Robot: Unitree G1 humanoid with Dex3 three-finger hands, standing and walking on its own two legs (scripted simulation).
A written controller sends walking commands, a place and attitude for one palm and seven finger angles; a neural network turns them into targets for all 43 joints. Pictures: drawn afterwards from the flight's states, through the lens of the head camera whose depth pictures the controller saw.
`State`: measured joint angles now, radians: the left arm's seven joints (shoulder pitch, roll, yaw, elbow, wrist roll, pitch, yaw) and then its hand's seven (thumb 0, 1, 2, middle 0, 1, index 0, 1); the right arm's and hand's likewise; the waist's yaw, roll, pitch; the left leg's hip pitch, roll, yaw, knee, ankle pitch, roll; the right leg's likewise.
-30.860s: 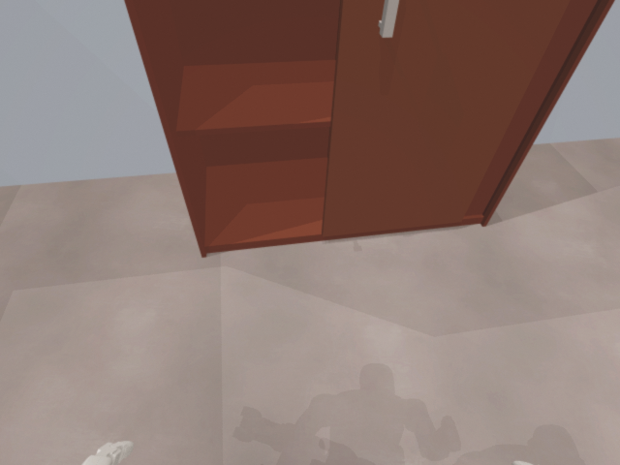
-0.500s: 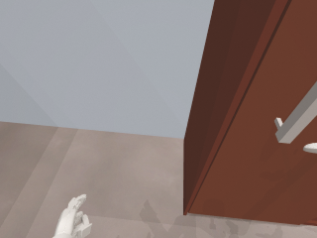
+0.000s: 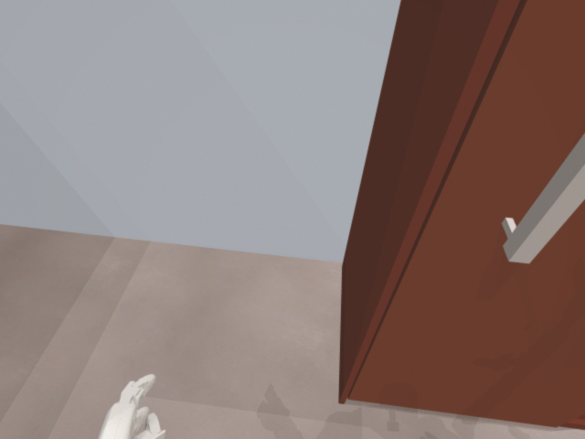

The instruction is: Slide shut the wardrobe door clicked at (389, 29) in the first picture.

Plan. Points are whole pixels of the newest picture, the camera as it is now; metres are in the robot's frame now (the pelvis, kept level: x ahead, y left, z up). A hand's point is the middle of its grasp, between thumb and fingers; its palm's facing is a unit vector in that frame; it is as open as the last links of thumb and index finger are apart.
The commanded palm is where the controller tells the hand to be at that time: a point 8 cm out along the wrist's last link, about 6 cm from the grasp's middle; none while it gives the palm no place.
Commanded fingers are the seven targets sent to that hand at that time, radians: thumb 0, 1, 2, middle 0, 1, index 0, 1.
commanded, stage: slip the hand off the handle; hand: right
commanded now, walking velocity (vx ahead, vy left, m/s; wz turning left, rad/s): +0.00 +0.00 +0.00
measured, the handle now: (559, 176) +0.35 -0.29 +0.23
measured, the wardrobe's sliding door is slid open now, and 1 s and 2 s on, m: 0.00 0.00 0.00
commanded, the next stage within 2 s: draw the hand back to the body in 0.36 s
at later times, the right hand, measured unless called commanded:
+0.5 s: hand out of the picture +0.18 -0.33 +0.22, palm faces +0.54 +0.81 -0.23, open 14.7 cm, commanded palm +0.14 -0.36 +0.22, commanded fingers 0.00 0.55 -0.20 0.25 1.15 0.25 1.15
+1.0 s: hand out of the picture +0.17 -0.31 +0.19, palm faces +0.27 +0.96 -0.05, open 14.5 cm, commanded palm +0.13 -0.34 +0.21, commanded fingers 0.00 0.30 -0.32 0.24 1.00 0.24 1.00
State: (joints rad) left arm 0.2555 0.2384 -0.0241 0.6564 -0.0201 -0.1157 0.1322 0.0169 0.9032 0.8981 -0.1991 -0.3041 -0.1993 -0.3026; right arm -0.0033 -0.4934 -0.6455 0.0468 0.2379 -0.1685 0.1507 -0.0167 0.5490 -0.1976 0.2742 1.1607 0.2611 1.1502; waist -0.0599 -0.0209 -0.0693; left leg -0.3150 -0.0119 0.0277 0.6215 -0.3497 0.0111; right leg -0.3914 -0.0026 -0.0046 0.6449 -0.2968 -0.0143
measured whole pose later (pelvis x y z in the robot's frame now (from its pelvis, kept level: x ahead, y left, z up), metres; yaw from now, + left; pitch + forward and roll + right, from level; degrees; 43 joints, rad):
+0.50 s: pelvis -0.01 -0.01 +0.00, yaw -2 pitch -1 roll +1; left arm 0.19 0.21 -0.07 0.65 0.00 -0.18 0.14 0.02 0.90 0.90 -0.20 -0.30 -0.20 -0.30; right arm 0.18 -0.43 -0.57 -0.26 0.25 -0.05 0.09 -0.02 0.55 -0.20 0.26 1.15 0.26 1.15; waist -0.11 -0.03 -0.06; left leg -0.24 0.01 0.05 0.59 -0.33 0.00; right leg -0.34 0.02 0.02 0.62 -0.27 -0.02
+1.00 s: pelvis +0.00 +0.00 +0.01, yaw -2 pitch -3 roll +1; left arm 0.20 0.27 -0.08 0.59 -0.09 -0.23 0.12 0.02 0.90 0.90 -0.20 -0.30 -0.20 -0.30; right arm 0.23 -0.47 -0.61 -0.20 0.45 0.34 0.38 -0.02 0.51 -0.21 0.25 1.13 0.25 1.13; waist -0.10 -0.06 -0.08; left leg -0.15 -0.01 0.06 0.52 -0.32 0.01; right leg -0.25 0.00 0.03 0.57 -0.27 -0.01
